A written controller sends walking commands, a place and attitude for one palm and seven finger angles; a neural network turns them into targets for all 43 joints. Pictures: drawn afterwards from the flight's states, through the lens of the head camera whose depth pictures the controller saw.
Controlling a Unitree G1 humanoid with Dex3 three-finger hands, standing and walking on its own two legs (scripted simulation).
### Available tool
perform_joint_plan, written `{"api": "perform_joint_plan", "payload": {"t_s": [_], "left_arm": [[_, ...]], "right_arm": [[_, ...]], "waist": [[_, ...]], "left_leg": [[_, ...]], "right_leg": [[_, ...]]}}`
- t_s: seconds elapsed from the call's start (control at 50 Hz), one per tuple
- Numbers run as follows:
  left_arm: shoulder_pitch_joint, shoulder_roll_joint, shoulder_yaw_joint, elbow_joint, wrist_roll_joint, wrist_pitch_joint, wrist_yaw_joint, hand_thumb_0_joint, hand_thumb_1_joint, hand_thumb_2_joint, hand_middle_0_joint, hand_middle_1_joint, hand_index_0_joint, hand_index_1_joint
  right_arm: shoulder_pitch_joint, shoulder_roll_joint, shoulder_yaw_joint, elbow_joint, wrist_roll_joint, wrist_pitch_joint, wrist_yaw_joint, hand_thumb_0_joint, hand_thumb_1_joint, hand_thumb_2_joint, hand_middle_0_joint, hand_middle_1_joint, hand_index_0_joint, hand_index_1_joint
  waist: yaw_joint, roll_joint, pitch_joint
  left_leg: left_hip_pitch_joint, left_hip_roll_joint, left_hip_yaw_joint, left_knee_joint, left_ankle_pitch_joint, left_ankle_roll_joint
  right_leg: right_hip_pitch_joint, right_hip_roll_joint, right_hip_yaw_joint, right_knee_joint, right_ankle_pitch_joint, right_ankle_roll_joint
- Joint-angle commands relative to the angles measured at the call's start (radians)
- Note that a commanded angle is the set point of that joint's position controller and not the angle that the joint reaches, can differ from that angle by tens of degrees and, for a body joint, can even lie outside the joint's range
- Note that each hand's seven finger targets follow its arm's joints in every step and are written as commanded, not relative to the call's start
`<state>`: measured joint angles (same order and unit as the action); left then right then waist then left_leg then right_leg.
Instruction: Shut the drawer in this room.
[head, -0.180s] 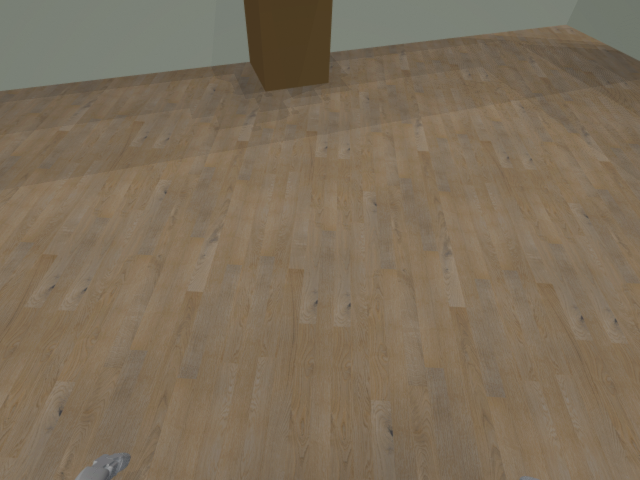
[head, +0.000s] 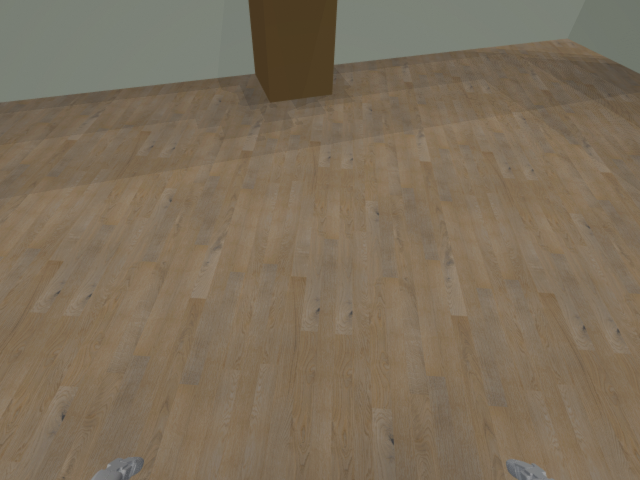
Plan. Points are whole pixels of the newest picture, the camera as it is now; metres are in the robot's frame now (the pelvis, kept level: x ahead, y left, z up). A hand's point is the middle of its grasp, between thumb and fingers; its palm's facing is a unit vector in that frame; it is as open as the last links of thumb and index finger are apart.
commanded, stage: stand and wait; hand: left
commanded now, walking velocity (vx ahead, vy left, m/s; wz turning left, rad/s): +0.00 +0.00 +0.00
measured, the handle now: out of the picture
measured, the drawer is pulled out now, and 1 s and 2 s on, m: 0.19 0.19 0.19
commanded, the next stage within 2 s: turn or walk to find it in 0.72 s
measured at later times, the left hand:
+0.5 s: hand out of the picture +0.04 +0.23 -0.15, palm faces -0.03 -0.94 -0.33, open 7.4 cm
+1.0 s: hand out of the picture +0.04 +0.20 -0.16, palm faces +0.01 -0.96 -0.28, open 7.4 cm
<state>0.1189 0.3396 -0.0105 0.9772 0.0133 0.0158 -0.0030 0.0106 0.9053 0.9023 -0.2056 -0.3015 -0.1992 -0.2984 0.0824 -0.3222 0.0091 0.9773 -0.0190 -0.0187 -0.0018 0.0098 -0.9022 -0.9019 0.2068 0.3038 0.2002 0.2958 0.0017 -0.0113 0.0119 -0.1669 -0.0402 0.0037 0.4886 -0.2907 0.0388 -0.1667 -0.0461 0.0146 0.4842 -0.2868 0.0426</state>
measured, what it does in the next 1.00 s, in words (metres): stands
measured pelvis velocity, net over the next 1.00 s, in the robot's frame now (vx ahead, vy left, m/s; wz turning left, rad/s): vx -0.03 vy -0.02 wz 0.05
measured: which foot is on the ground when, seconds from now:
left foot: down 0.00-1.00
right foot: down 0.00-1.00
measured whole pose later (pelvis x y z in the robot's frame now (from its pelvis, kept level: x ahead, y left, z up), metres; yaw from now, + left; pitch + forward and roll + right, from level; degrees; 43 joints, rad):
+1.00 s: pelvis -0.03 -0.02 +0.00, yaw +3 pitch -1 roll +0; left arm 0.15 0.28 0.00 1.02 0.01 0.03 0.01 0.01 0.91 0.90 -0.20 -0.30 -0.20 -0.30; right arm 0.16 -0.29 0.00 1.06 -0.02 0.03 0.01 0.01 -0.91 -0.90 0.20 0.30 0.20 0.30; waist -0.02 -0.01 0.04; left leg -0.27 -0.03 -0.05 0.53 -0.25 0.01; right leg -0.24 -0.03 -0.04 0.51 -0.26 0.02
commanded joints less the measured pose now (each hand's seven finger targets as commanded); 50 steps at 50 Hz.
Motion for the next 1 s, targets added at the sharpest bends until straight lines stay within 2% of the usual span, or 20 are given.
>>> {"api": "perform_joint_plan", "payload": {"t_s": [0.0, 0.14, 0.24, 0.54, 0.64, 0.74, 0.8, 0.84, 0.88, 0.98], "left_arm": [[-0.039, 0.202, 0.049, -0.06, 0.0, -0.028, 0.018, 0.0, 0.9, 0.9, -0.2, -0.3, -0.2, -0.3], [-0.033, 0.201, 0.047, -0.031, -0.001, -0.031, 0.015, 0.0, 0.9, 0.9, -0.2, -0.3, -0.2, -0.3], [-0.028, 0.203, 0.047, -0.01, -0.002, -0.034, 0.015, 0.0, 0.9, 0.9, -0.2, -0.3, -0.2, -0.3], [-0.021, 0.212, 0.042, 0.04, -0.002, -0.036, 0.012, 0.0, 0.9, 0.9, -0.2, -0.3, -0.2, -0.3], [-0.023, 0.213, 0.042, 0.042, -0.001, -0.039, 0.011, 0.0, 0.9, 0.9, -0.2, -0.3, -0.2, -0.3], [-0.022, 0.213, 0.046, 0.039, -0.002, -0.039, 0.013, 0.0, 0.9, 0.9, -0.2, -0.3, -0.2, -0.3], [0.008, 0.155, 0.041, 0.035, -0.003, -0.023, 0.02, 0.0, 0.9, 0.9, -0.2, -0.3, -0.2, -0.3], [0.041, 0.11, 0.033, 0.034, -0.003, -0.008, 0.027, 0.0, 0.9, 0.9, -0.2, -0.3, -0.2, -0.3], [0.052, 0.11, 0.036, 0.02, -0.002, 0.0, 0.03, 0.0, 0.9, 0.9, -0.2, -0.3, -0.2, -0.3], [0.062, 0.132, 0.058, -0.033, 0.003, 0.007, 0.037, 0.0, 0.9, 0.9, -0.2, -0.3, -0.2, -0.3]], "right_arm": [[-0.04, -0.223, -0.061, -0.056, 0.004, -0.019, -0.014, 0.0, -0.9, -0.9, 0.2, 0.3, 0.2, 0.3], [-0.047, -0.221, -0.058, -0.025, 0.006, -0.018, -0.013, 0.0, -0.9, -0.9, 0.2, 0.3, 0.2, 0.3], [-0.038, -0.224, -0.055, -0.002, 0.008, -0.018, -0.013, 0.0, -0.9, -0.9, 0.2, 0.3, 0.2, 0.3], [-0.01, -0.23, -0.049, 0.06, 0.01, -0.013, -0.007, 0.0, -0.9, -0.9, 0.2, 0.3, 0.2, 0.3], [-0.004, -0.228, -0.048, 0.069, 0.01, -0.013, -0.005, 0.0, -0.9, -0.9, 0.2, 0.3, 0.2, 0.3], [0.0, -0.226, -0.05, 0.067, 0.009, -0.012, -0.004, 0.0, -0.9, -0.9, 0.2, 0.3, 0.2, 0.3], [0.026, -0.162, -0.04, 0.062, 0.007, 0.002, -0.001, 0.0, -0.9, -0.9, 0.2, 0.3, 0.2, 0.3], [0.049, -0.109, -0.03, 0.057, 0.005, 0.015, 0.001, 0.0, -0.9, -0.9, 0.2, 0.3, 0.2, 0.3], [0.062, -0.099, -0.032, 0.042, 0.005, 0.026, 0.001, 0.0, -0.9, -0.9, 0.2, 0.3, 0.2, 0.3], [0.102, -0.084, -0.05, 0.001, 0.006, 0.042, 0.003, 0.0, -0.9, -0.9, 0.2, 0.3, 0.2, 0.3]], "waist": [[-0.003, 0.01, -0.067], [-0.001, 0.018, -0.052], [-0.003, 0.015, -0.065], [-0.001, -0.001, -0.007], [-0.002, -0.004, -0.009], [-0.002, -0.001, -0.024], [0.001, 0.01, -0.029], [0.005, 0.01, -0.026], [0.005, -0.013, -0.018], [-0.002, -0.096, -0.061]], "left_leg": [[0.018, 0.142, -0.101, -0.1, 0.333, 0.012], [0.016, 0.143, -0.101, -0.129, 0.248, 0.008], [0.023, 0.146, -0.104, -0.138, 0.236, 0.005], [-0.008, 0.146, -0.116, -0.184, 0.091, -0.003], [-0.009, 0.146, -0.113, -0.181, 0.083, -0.006], [-0.013, 0.145, -0.117, -0.16, 0.141, -0.006], [-0.051, 0.143, -0.117, -0.122, 0.185, -0.013], [-0.088, 0.137, -0.115, -0.096, 0.196, -0.019], [-0.125, 0.123, -0.114, -0.058, 0.187, -0.023], [-0.152, 0.083, -0.08, 0.096, 0.175, -0.031]], "right_leg": [[0.02, -0.065, 0.038, -0.05, 0.25, -0.064], [0.017, -0.07, 0.055, -0.09, 0.207, -0.064], [0.031, -0.074, 0.062, -0.104, 0.208, -0.066], [-0.012, -0.076, 0.092, -0.168, 0.056, -0.07], [-0.021, -0.077, 0.103, -0.178, 0.033, -0.072], [-0.009, -0.083, 0.091, -0.159, 0.078, -0.071], [-0.001, -0.088, 0.068, -0.113, 0.116, -0.057], [-0.002, -0.099, 0.061, -0.089, 0.13, -0.048], [-0.012, -0.115, 0.064, -0.078, 0.125, -0.051], [-0.031, -0.206, 0.085, -0.069, 0.149, -0.105]]}}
